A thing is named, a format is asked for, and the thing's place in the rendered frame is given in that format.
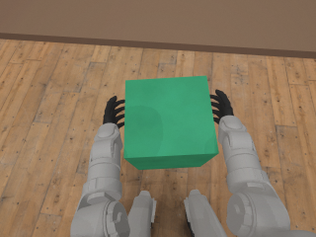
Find left robot hand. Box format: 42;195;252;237
103;96;125;129

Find right robot forearm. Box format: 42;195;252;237
217;115;290;229

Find carton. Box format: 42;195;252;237
123;75;219;170

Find left robot shin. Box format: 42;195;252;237
133;191;151;201

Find robot right upper arm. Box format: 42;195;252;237
226;191;316;237

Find left robot thigh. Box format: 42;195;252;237
127;195;157;237

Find robot left upper arm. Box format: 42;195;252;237
71;199;130;237

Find left robot forearm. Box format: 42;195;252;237
70;122;123;237

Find right robot hand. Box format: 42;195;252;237
209;89;234;124

